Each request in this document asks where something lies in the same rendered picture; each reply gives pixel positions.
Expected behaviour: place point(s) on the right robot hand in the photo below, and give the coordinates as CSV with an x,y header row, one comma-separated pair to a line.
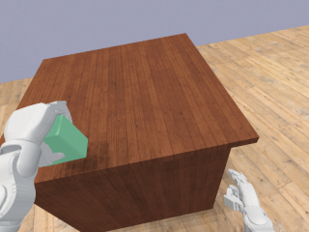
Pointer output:
x,y
241,197

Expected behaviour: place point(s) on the table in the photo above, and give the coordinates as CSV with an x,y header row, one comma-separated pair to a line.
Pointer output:
x,y
160,128

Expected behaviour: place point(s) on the robot right forearm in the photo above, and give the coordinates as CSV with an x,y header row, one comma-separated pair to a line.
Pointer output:
x,y
255,220

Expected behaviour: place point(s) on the left robot hand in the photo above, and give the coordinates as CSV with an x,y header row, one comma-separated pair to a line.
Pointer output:
x,y
33,123

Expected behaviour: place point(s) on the sponge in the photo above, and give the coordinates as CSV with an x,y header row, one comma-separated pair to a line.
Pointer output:
x,y
64,137

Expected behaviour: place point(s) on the robot left forearm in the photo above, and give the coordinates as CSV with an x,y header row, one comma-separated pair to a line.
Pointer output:
x,y
19,164

